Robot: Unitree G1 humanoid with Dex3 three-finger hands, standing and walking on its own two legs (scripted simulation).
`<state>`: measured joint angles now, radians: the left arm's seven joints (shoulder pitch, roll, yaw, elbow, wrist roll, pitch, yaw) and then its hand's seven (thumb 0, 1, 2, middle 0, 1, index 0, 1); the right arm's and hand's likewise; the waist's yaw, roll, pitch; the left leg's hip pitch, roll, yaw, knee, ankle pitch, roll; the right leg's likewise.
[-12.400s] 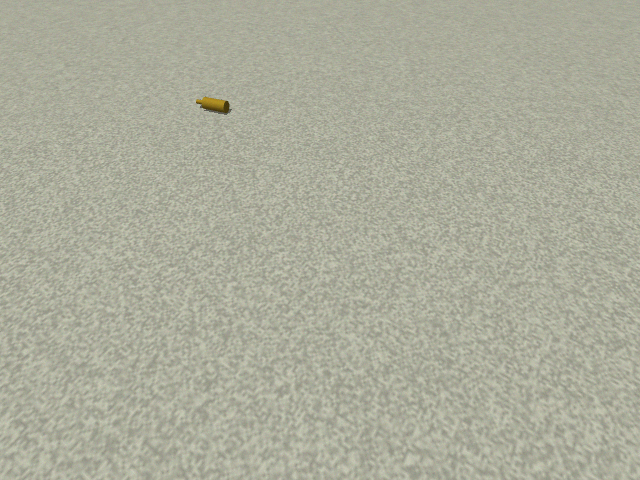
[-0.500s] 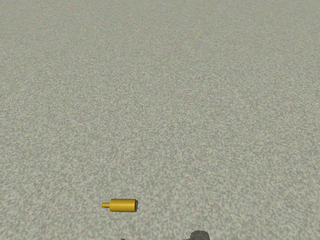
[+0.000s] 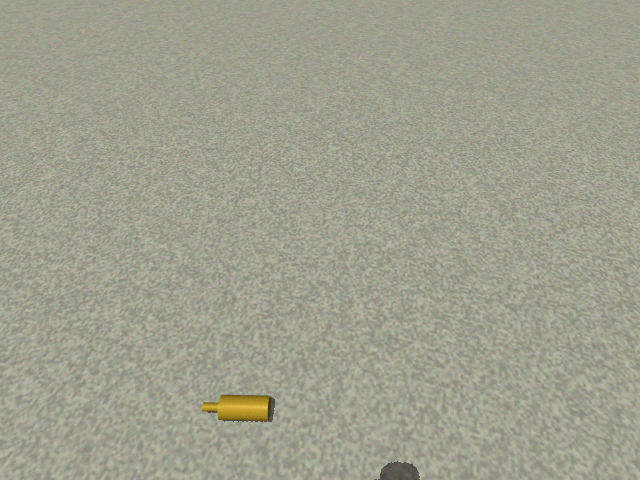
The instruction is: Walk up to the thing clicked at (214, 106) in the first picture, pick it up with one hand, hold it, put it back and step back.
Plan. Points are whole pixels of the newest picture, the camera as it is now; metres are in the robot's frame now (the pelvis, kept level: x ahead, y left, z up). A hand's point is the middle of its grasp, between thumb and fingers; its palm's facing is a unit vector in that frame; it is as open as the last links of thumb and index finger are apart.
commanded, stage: stand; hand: left
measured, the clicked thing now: (236, 407) +0.43 +0.27 -0.75
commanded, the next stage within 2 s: walk up in 0.28 s
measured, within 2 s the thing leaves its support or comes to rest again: neither
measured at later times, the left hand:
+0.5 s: hand out of the picture +0.08 +0.28 -0.16, palm faces -0.02 -0.92 -0.38, open 7.4 cm
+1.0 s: hand out of the picture -0.04 +0.30 -0.18, palm faces -0.10 -0.92 -0.38, open 7.4 cm
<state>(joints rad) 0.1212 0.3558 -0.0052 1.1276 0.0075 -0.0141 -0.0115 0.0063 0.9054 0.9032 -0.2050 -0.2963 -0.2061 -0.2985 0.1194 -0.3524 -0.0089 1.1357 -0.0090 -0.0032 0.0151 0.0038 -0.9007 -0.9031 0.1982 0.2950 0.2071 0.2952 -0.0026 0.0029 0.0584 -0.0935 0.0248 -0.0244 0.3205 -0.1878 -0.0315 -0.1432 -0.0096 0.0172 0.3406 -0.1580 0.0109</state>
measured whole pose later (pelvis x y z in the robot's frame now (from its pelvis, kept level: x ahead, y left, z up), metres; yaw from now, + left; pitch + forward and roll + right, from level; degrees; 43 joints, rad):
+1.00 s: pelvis -0.15 +0.04 -0.03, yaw -5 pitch -2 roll +0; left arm 0.15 0.39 0.08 0.87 0.02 0.07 0.00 0.01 0.91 0.90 -0.20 -0.30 -0.21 -0.30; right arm 0.11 -0.37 -0.05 0.86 -0.02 0.04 -0.02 0.00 -0.90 -0.90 0.20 0.30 0.21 0.30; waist 0.01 -0.01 0.20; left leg -0.39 0.04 0.07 0.66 -0.24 0.02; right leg -0.21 0.03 0.06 0.65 -0.39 -0.01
